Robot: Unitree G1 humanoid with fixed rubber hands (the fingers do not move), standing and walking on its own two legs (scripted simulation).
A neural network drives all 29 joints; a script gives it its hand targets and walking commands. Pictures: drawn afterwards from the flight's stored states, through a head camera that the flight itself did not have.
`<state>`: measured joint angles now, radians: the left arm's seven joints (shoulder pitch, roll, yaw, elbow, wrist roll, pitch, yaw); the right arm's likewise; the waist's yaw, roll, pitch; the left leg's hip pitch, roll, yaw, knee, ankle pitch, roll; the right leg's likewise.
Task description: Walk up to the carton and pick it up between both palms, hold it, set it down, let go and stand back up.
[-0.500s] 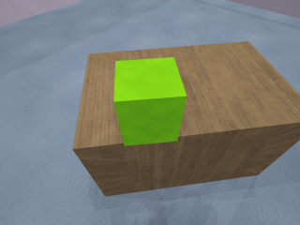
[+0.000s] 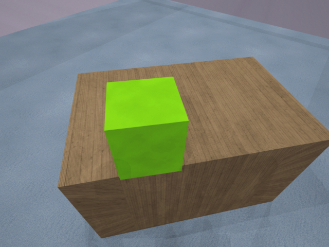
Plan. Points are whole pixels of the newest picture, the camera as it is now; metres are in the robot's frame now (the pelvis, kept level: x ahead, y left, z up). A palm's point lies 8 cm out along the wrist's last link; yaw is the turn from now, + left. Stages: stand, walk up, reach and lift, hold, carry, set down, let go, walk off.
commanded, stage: walk up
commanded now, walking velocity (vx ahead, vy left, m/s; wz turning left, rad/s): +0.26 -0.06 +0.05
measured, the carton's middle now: (146, 129) +0.46 +0.03 -0.01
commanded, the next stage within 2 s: none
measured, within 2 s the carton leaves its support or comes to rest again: neither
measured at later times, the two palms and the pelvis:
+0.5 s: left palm out of the picture +0.04 +0.17 -0.13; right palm (253, 225) +0.19 -0.27 -0.15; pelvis +0.09 -0.04 +0.00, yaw +5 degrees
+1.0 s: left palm (59, 232) +0.21 +0.29 -0.14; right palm (239, 222) +0.20 -0.23 -0.13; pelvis +0.12 +0.02 +0.00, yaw +2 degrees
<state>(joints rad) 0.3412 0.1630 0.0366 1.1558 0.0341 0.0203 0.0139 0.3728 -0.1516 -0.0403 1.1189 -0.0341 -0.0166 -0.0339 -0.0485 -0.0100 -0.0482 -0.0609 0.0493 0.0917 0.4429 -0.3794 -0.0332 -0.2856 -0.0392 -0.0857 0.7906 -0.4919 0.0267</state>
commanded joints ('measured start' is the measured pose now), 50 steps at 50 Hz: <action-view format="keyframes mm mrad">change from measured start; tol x32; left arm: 1 -140 19 2 -132 -22 -59 -18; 6 386 219 64 -35 -11 -94 7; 13 -39 88 25 -176 -21 -47 42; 50 -141 123 64 -232 -34 47 21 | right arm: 1 127 -124 -25 14 -12 -27 -1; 50 -159 -227 -54 -203 2 20 -16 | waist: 1 -22 184 315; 7 197 -268 72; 50 46 228 -77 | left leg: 1 6 338 -338 -250 183 204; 6 -562 -45 5 570 -260 5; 11 -359 45 -140 758 -97 -15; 32 -317 45 -77 250 -13 -3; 34 -78 39 -48 -28 409 36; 36 221 456 -366 83 1551 206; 43 -137 263 -160 -3 998 229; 50 41 298 -255 64 1103 257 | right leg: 1 -355 -76 34 -25 -38 17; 5 461 -119 89 -337 334 11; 9 104 -521 511 -455 1251 -191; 14 -43 -284 164 -531 771 -120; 23 251 -399 229 -346 1512 -230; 33 139 -331 117 -231 1162 -132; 36 -219 46 -12 398 -275 16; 50 -125 21 128 36 -49 40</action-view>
